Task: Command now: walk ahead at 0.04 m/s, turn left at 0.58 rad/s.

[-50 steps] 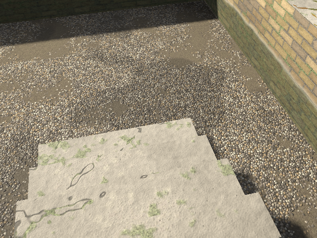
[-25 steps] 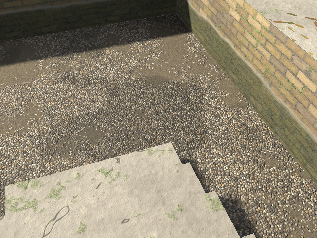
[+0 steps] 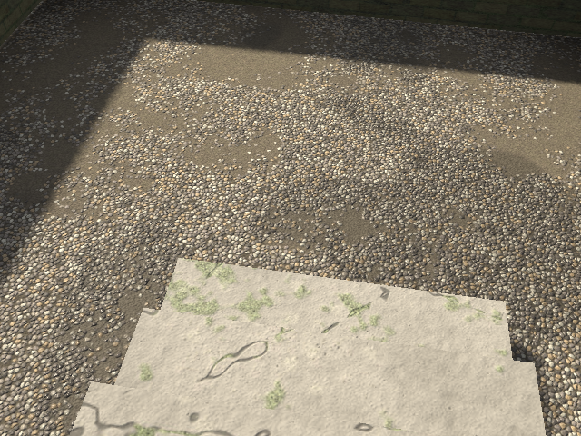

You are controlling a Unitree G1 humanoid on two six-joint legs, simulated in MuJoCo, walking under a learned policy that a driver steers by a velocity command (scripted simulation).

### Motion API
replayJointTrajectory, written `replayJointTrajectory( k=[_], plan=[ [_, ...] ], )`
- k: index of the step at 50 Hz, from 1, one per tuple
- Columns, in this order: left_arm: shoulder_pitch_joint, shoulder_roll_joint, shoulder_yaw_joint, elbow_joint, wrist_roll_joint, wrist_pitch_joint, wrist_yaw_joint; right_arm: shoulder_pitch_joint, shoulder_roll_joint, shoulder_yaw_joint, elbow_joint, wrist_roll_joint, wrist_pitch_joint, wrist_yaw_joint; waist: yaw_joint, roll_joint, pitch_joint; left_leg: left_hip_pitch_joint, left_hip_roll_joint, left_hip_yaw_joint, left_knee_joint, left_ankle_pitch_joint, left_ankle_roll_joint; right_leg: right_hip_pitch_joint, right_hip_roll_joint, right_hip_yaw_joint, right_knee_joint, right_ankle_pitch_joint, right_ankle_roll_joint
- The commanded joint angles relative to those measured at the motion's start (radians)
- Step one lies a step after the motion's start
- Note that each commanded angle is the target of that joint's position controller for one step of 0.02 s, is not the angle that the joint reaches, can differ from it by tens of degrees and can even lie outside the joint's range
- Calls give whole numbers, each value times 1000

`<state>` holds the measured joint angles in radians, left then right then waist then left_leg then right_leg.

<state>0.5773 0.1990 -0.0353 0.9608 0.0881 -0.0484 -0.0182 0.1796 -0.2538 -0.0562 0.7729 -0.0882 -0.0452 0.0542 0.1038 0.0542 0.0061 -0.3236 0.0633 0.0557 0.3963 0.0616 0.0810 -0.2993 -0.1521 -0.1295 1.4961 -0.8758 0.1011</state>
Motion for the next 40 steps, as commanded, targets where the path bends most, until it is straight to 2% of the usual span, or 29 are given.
replayJointTrajectory(
  k=[1,2,3,4,5,6,8,9,10,12,14,16,18,20,21,23,24,25,26,27,28,29,30,31,32,33,34,36,40],
  plan=[
    [-195,107,26,-202,-58,-29,-36,442,-265,-89,28,13,-12,-18,-256,89,-369,882,285,-354,213,921,291,-659,94,123,549,-15,24],
    [-256,154,36,-257,-65,-52,-16,348,-249,-74,0,15,-24,-4,-207,74,-263,679,299,-331,184,732,285,-733,70,124,569,11,19],
    [-267,145,30,-313,-62,-67,13,243,-238,-65,-32,51,-45,15,-146,107,-164,425,357,-487,113,446,333,-807,57,195,517,99,17],
    [-247,149,29,-282,-57,-61,44,234,-203,-43,-23,35,-56,31,-100,12,-72,167,387,-491,55,407,331,-694,35,228,450,179,6],
    [-170,78,8,-242,-43,-46,68,178,-97,2,-25,42,-69,20,-37,-91,-39,-45,321,-424,-10,266,280,-575,15,262,215,435,-9],
    [-132,76,13,-229,-38,-31,72,148,-84,14,-31,34,-81,8,5,-47,-9,-196,255,-412,-41,286,273,-460,28,224,164,518,-15],
    [-151,108,33,-233,-21,-13,42,107,-115,14,-71,63,-87,-27,-13,12,-35,-281,140,-332,-76,91,249,-360,80,171,-98,703,-25],
    [-182,91,31,-244,-12,1,28,135,-125,15,-70,51,-81,-37,-27,-3,-38,-259,123,-344,-73,47,235,-357,84,157,-234,719,-18],
    [-217,67,25,-253,-18,16,23,184,-131,11,-59,43,-78,-43,-49,3,-58,-201,127,-383,-72,50,230,-349,87,156,-316,699,-10],
    [-270,51,21,-266,-10,36,25,187,-141,6,-69,39,-71,-30,-59,28,-88,-155,119,-441,-60,-12,229,-306,101,163,-368,666,-2],
    [-318,74,25,-291,-6,49,32,200,-133,2,-85,56,-68,-16,-86,12,-89,-69,140,-505,-61,-107,240,-333,105,178,-444,592,3],
    [-378,85,25,-313,-17,46,38,232,-103,5,-89,71,-57,-20,-138,9,-96,37,163,-566,-43,-202,242,-372,110,186,-557,539,2],
    [-412,79,22,-319,-38,35,37,241,-106,3,-94,66,-44,-29,-180,23,-108,92,171,-593,-30,-203,243,-356,134,165,-662,506,-8],
    [-406,91,33,-311,-49,23,30,188,-117,2,-115,69,-33,-30,-167,42,-129,72,146,-577,-17,-135,230,-236,162,133,-783,520,-35],
    [-373,93,39,-302,-59,19,22,143,-119,5,-121,74,-26,-25,-131,29,-135,28,130,-558,-13,-97,224,-132,177,105,-895,600,-58],
    [-325,126,58,-283,-75,4,17,149,-82,19,-106,71,-18,-23,-94,16,-161,-55,118,-546,28,-38,177,96,142,144,-1063,767,-142],
    [-282,150,71,-280,-71,-5,22,229,-37,33,-86,68,-15,-30,-103,-41,-224,-142,62,-478,113,-164,99,289,56,229,-1076,986,-245],
    [-219,197,82,-263,-57,-12,14,288,68,62,-96,71,-11,-27,-115,-230,-249,-388,-106,-255,304,-517,-69,503,-180,522,-1124,1359,-479],
    [-191,139,80,-250,-12,-15,-14,206,-34,19,-93,60,-1,-34,-49,-117,-146,-566,-129,-285,408,-719,-160,468,-244,668,-1120,1211,-503],
    [-216,104,76,-233,-34,-14,-40,157,-54,5,-66,60,12,-46,-56,-39,-107,-593,-115,-283,496,-661,-207,413,-186,593,-1113,1112,-421],
    [-273,13,27,-253,-111,31,11,101,-50,4,-88,82,59,-60,-142,154,-96,-317,-59,-213,322,-518,-156,279,-170,480,-1114,1247,-330],
    [-347,44,34,-264,-104,45,22,97,29,27,-81,94,82,-58,-164,1,-69,-123,-73,-153,215,-410,-144,115,-56,364,-1114,1249,-242],
    [-426,169,82,-255,-114,-7,-59,151,37,34,-62,31,51,-16,-216,-362,-46,-137,-61,-117,422,-380,-206,-22,35,355,-1125,1043,-178],
    [-462,171,95,-299,-98,-25,-76,179,-53,3,-42,20,40,-1,-204,-245,-38,-128,-69,-103,483,-403,-198,-103,34,381,-1152,886,-173],
    [-439,208,114,-307,-71,-31,-70,156,-74,-9,-45,20,34,-10,-179,-189,-41,-134,-84,-70,510,-424,-191,-123,16,403,-1168,834,-210],
    [-344,216,128,-288,-60,-48,-51,100,-80,-12,-70,17,28,-39,-120,-179,-42,-233,-81,-67,525,-433,-190,-19,-18,449,-1160,887,-280],
    [-270,216,138,-267,-57,-58,-26,47,-61,-3,-83,27,21,-76,-76,-167,-70,-335,-73,-88,534,-455,-198,115,-58,510,-1137,989,-353],
    [-186,180,140,-249,-61,-66,4,-7,-26,14,-97,48,17,-116,-30,-147,-103,-455,-39,-138,573,-492,-221,277,-119,605,-1121,1059,-460],
    [-174,173,154,-254,-52,-49,7,-9,-9,30,-68,25,27,-114,-26,-139,-104,-449,-47,-82,514,-437,-219,244,-67,569,-1123,1131,-461]
  ],
)
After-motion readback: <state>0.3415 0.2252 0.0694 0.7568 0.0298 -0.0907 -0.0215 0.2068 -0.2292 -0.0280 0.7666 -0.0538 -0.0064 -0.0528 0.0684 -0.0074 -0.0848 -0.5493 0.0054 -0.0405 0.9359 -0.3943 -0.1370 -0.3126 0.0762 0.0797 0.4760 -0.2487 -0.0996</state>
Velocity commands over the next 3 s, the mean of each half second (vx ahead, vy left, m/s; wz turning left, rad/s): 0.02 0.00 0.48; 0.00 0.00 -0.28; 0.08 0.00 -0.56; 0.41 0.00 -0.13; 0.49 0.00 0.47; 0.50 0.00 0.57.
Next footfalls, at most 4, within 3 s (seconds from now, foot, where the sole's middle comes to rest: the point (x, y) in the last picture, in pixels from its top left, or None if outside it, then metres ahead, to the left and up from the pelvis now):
0.46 right None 0.13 -0.11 -0.80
1.06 left None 0.12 0.11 -0.80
1.86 right None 0.21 -0.23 -0.80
2.26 left None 0.49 -0.08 -0.97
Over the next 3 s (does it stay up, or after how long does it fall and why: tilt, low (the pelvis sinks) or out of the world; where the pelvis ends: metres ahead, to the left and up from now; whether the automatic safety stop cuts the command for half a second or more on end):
stays up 0.76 -0.24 -0.39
